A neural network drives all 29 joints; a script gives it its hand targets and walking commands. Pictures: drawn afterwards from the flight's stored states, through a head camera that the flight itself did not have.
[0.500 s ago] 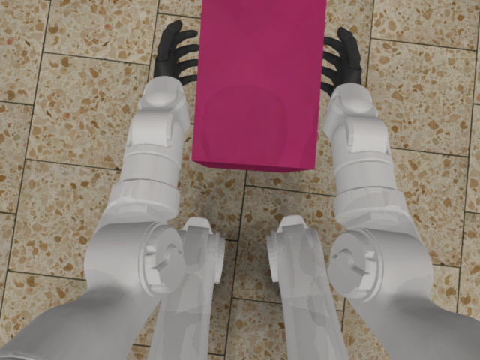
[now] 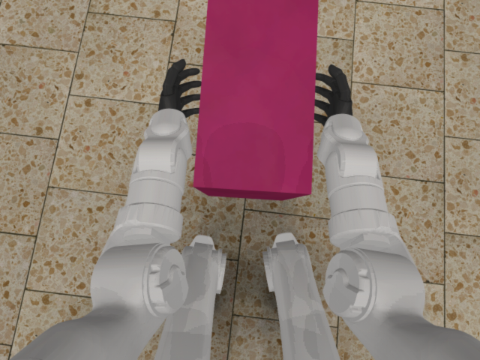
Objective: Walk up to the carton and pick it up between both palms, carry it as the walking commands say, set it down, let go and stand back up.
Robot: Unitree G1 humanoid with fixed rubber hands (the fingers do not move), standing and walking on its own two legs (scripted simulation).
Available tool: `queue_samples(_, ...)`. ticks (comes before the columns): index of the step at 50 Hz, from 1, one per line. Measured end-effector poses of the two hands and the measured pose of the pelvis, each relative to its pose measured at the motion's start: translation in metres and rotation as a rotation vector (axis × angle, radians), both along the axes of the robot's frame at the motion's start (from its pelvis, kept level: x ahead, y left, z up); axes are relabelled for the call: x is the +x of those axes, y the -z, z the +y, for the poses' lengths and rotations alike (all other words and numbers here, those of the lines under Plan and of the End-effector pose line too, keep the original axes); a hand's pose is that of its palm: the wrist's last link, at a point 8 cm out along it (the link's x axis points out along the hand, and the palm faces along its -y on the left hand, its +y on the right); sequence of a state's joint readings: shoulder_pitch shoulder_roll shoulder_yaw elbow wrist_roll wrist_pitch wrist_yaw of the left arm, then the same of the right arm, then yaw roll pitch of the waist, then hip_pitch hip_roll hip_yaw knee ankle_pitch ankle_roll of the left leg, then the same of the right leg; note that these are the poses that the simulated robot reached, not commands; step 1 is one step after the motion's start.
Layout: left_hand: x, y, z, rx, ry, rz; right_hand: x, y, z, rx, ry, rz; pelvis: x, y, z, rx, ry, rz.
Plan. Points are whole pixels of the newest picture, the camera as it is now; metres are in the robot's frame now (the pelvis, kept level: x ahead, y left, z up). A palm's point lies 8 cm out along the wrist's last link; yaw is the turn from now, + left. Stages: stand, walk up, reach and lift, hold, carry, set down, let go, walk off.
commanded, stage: reach and lift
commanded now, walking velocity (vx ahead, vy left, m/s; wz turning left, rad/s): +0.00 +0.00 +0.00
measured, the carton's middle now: (252, 115) +0.52 -0.02 -0.15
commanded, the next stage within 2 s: none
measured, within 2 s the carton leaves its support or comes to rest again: neither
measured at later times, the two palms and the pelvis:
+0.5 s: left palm (158, 106) +0.47 +0.10 +0.01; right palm (356, 112) +0.46 -0.15 +0.01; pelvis +0.02 +0.00 +0.06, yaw +0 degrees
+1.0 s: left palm (135, 96) +0.45 +0.11 +0.08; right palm (386, 103) +0.44 -0.14 +0.08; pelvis +0.04 +0.00 +0.13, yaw +0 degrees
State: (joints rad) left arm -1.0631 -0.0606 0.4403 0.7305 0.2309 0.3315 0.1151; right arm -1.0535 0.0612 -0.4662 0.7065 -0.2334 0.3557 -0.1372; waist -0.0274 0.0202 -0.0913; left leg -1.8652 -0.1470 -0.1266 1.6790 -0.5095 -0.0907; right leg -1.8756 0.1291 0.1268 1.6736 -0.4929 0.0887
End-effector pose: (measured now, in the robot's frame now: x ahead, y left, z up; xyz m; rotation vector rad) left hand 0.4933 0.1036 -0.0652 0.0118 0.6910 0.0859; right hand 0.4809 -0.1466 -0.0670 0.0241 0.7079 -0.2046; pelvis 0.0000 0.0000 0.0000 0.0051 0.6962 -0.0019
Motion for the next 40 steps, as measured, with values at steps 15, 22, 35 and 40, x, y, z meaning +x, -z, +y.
queue_samples(15,-0.013,-0.046,0.001,0.002,0.003,-0.004,-0.013,-0.046,0.001,-0.001,0.003,-0.004,0.009,-0.038,0.001,-0.001,0.001,-0.045)
queue_samples(22,-0.019,-0.066,0.001,0.000,0.003,-0.007,-0.019,-0.067,0.001,0.002,0.006,-0.008,0.014,-0.055,0.002,-0.002,0.001,-0.071)
queue_samples(35,-0.031,-0.105,0.002,0.000,0.000,-0.012,-0.031,-0.106,0.001,0.007,0.010,-0.013,0.024,-0.088,0.002,-0.003,0.003,-0.127)
queue_samples(40,-0.036,-0.120,0.002,0.000,-0.001,-0.013,-0.035,-0.121,0.002,0.009,0.011,-0.015,0.028,-0.101,0.003,-0.003,0.004,-0.150)
